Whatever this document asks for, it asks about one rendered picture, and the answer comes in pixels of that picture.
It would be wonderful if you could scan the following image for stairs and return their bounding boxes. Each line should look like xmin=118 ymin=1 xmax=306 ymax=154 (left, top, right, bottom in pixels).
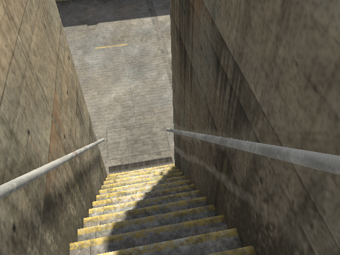
xmin=70 ymin=164 xmax=256 ymax=255

